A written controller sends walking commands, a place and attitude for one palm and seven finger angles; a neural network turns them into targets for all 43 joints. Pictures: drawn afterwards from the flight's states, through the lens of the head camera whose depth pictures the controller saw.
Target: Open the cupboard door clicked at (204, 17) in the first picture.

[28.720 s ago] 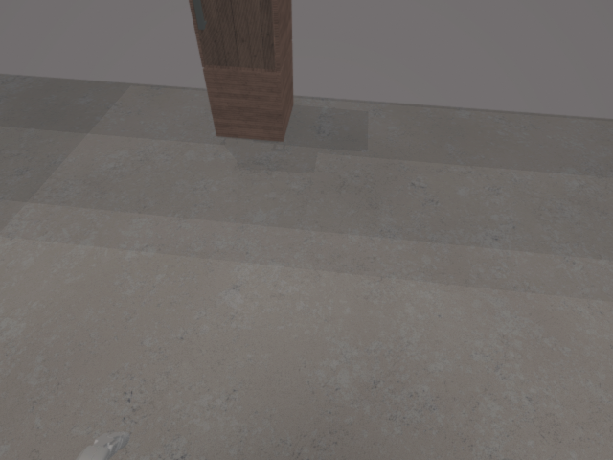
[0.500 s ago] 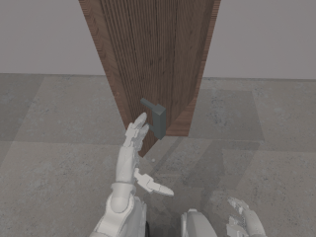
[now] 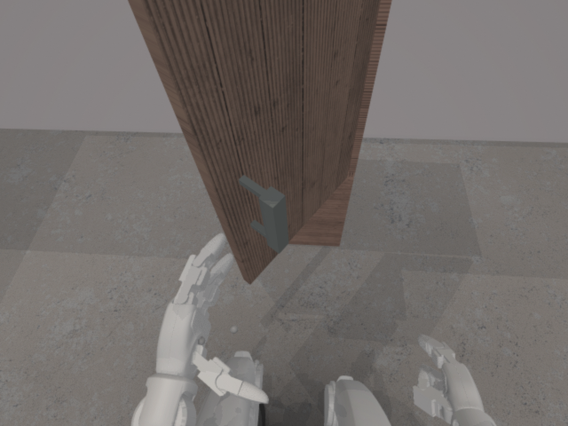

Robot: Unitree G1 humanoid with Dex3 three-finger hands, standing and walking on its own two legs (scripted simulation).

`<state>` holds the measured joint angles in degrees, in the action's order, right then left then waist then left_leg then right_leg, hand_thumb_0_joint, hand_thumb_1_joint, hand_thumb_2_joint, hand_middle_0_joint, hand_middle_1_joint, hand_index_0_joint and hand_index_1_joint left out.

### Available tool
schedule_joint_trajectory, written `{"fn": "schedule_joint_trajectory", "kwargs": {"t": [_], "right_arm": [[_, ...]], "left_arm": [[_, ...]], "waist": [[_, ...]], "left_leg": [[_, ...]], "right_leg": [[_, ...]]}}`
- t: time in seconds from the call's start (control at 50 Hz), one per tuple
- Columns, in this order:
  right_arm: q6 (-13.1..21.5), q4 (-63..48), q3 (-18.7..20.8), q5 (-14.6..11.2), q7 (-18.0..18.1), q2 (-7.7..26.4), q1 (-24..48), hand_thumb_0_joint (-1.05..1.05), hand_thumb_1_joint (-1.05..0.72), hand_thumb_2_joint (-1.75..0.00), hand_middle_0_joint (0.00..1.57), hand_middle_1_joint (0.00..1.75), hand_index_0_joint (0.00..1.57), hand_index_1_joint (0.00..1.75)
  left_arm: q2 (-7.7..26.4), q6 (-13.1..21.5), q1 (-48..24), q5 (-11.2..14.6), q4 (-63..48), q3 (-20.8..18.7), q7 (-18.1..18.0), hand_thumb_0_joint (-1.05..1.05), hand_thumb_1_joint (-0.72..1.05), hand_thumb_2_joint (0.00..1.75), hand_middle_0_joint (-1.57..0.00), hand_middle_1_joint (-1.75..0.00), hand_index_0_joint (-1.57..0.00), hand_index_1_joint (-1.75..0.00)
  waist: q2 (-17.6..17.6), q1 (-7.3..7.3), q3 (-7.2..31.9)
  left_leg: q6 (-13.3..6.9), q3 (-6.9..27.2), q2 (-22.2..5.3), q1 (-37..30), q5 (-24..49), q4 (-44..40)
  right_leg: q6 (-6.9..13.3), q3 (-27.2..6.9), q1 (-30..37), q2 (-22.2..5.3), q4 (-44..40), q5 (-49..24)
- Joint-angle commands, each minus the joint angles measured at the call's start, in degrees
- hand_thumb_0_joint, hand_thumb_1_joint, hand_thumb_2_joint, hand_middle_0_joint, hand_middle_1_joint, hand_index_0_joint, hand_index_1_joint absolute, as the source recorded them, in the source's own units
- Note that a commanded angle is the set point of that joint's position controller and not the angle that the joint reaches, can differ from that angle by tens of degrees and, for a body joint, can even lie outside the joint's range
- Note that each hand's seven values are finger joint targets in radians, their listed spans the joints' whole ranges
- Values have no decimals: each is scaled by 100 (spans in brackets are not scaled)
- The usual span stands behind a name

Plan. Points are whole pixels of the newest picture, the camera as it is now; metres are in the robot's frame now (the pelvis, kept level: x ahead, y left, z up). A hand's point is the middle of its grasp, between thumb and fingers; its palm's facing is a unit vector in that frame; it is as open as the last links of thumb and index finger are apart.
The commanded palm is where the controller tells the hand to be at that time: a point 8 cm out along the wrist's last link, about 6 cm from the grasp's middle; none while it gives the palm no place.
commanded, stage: draw the hand back to the body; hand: left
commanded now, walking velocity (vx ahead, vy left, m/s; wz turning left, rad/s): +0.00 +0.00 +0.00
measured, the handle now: (263, 215) +0.40 +0.05 +0.04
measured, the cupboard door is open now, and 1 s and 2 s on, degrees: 55 55 55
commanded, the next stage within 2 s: step back with the hand held close in 1.60 s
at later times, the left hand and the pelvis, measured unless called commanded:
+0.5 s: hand (139, 327) +0.22 +0.15 +0.13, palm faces -0.05 -1.00 -0.03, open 16.3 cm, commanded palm +0.19 +0.21 +0.15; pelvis +0.01 +0.02 +0.06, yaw +0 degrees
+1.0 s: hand out of the picture +0.24 +0.26 +0.24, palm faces +0.29 -0.87 -0.39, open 11.7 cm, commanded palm +0.19 +0.31 +0.26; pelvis +0.04 +0.04 +0.13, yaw -1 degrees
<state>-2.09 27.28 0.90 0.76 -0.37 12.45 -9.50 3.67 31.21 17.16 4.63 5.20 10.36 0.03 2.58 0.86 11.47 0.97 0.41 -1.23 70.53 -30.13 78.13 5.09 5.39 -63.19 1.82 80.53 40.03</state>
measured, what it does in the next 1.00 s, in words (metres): rises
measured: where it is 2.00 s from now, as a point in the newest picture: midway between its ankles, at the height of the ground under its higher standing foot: outside the picture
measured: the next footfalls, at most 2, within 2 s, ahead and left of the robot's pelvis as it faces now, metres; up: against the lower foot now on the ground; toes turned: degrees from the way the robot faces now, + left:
none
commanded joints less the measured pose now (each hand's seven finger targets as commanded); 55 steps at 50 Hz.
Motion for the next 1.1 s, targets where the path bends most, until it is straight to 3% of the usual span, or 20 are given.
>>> {"fn": "schedule_joint_trajectory", "kwargs": {"t": [0.0,0.06,0.08,0.12,0.16,0.22,0.26,0.3,0.36,0.46,0.5,0.52,0.54,0.56,0.58,0.66,0.76,0.84,0.94,1.08], "right_arm": [[380,-780,182,22,60,465,41,0,-90,-90,20,30,20,30],[368,-975,199,-26,114,455,-54,0,-90,-90,20,30,20,30],[350,-1028,186,-56,126,424,-63,0,-90,-90,20,30,20,30],[318,-1093,177,-127,164,396,-96,0,-90,-90,20,30,20,30],[297,-1122,162,-185,218,411,-134,0,-90,-90,20,30,20,30],[317,-1100,122,-235,310,487,-165,0,-90,-90,20,30,20,30],[347,-1072,117,-259,390,567,-131,0,-90,-90,20,30,20,30],[404,-1093,84,-245,437,618,-123,0,-90,-90,20,30,20,30],[500,-1141,82,-227,474,634,-108,0,-90,-90,20,30,20,30],[591,-1243,78,-268,446,551,-167,0,-90,-90,20,30,20,30],[623,-1245,72,-308,431,539,-166,0,-90,-90,20,30,20,30],[440,-1326,46,-327,624,586,-174,0,-90,-90,20,30,20,30],[380,-1461,9,-332,706,503,-220,0,-90,-90,20,30,20,30],[363,-1447,15,-321,733,523,-265,0,-90,-90,20,30,20,30],[320,-1407,-14,-319,753,516,-237,0,-90,-90,20,30,20,30],[258,-1283,-88,-276,863,607,-122,0,-90,-90,20,30,20,30],[422,-1166,-196,-266,934,620,9,0,-90,-90,20,30,20,30],[633,-982,-226,-252,882,604,37,0,-90,-90,20,30,20,30],[764,-727,-195,-244,766,633,153,0,-90,-90,20,30,20,30],[857,-478,-134,-232,673,652,349,0,-90,-90,20,30,20,30]], "left_arm": [[291,359,-424,24,-1323,-269,74,0,-50,30,-15,-30,-15,-30],[897,282,-102,114,-2314,-858,-59,0,-50,30,-15,-30,-15,-30],[873,200,116,153,-2520,-870,-71,0,-50,30,-15,-30,-15,-30],[847,-27,489,250,-2746,-914,-59,0,-50,30,-15,-30,-15,-30],[728,-313,627,337,-2666,-837,44,0,-50,30,-15,-30,-15,-30],[540,-634,812,449,-2386,-609,342,0,-50,30,-15,-30,-15,-30],[625,-770,844,527,-2130,-712,551,0,-50,30,-15,-30,-15,-30],[841,-772,716,582,-2211,-833,691,0,-50,30,-15,-30,-15,-30],[1222,-623,640,659,-2700,-1226,694,0,-50,30,-15,-30,-15,-30],[1409,-506,1078,838,-3373,-1622,535,0,-40,34,-15,-30,-15,-30],[1311,-603,1239,873,-3432,-1526,563,0,-32,37,-16,-30,-16,-30],[2045,-1239,1708,43,-3294,-1461,56,0,-29,39,-16,-30,-16,-30],[1657,-1577,1712,-13,-3629,-1266,-177,0,-26,40,-16,-30,-16,-30],[1540,-1773,1734,-58,-3641,-1207,-289,0,-22,42,-16,-30,-16,-30],[1410,-1942,1779,-132,-3534,-1074,-384,0,-18,43,-16,-30,-16,-30],[1874,-2321,1389,-251,-3323,-1556,-713,0,-5,50,-17,-30,-17,-30],[2257,-2413,932,-269,-3731,-2014,-907,0,13,57,-17,-30,-17,-30],[2274,-2451,1097,-262,-4054,-2187,-949,0,27,63,-18,-30,-18,-30],[2348,-2473,1319,-187,-3925,-2594,-931,0,44,70,-18,-30,-18,-30],[2703,-2386,1008,-119,-4052,-3326,-916,0,69,81,-19,-30,-19,-30]], "waist": [[-613,-220,1742],[-310,76,2324],[-283,125,2424],[-411,100,2263],[-603,-41,1992],[-979,-301,1219],[-1193,-376,810],[-923,-369,545],[-398,-201,681],[250,44,967],[272,-47,771],[359,171,967],[251,18,692],[54,-18,616],[89,-65,209],[-548,-101,-279],[-42,33,-92],[380,74,-102],[-3,109,-346],[-11,167,-473]], "left_leg": [[-227,150,163,-1196,994,-254],[-229,92,166,-1652,1342,-514],[-230,59,181,-1832,1451,-653],[-232,46,178,-2068,1500,-911],[-242,68,166,-2124,1421,-1086],[-248,107,163,-2082,1057,-1312],[-261,147,152,-2091,909,-1433],[-259,154,158,-2234,771,-1598],[-269,149,150,-2675,928,-1849],[-254,141,139,-3545,1393,-2378],[-248,146,123,-3751,1522,-2504],[-251,73,45,-4137,1547,-2898],[-280,60,33,-4262,1647,-3012],[-282,105,15,-4298,1624,-3107],[-289,89,5,-4318,1557,-3197],[-330,120,-2,-4528,1405,-3584],[-324,132,6,-5251,1612,-4067],[-259,197,-47,-5716,2122,-4371],[-228,169,-68,-5959,2612,-4685],[-205,84,-86,-6332,3016,-5083]], "right_leg": [[-505,-1064,977,-224,-1516,-2606],[-492,-1128,1599,-200,-1641,-2932],[-492,-1104,1814,-198,-1708,-3071],[-537,-1034,2028,-172,-1923,-3236],[-622,-1052,2192,-195,-2193,-3297],[-745,-1031,2122,-251,-2610,-2961],[-739,-992,2027,-246,-2824,-2577],[-667,-886,1890,-226,-2941,-2113],[-535,-742,1992,-129,-2959,-1921],[-407,-400,2354,44,-3006,-2205],[-426,-322,2385,62,-3102,-2432],[-366,-690,2633,-160,-3510,-2543],[-386,-591,2664,-159,-3642,-2619],[-401,-530,2711,-165,-3753,-2540],[-422,-493,2706,-148,-3859,-2501],[-456,-429,3040,-117,-4398,-2278],[-398,-408,3607,-149,-4735,-2371],[-373,-346,3942,-137,-4869,-2782],[-409,-312,4411,-118,-5207,-3229],[-423,-320,4948,-135,-5614,-3551]]}}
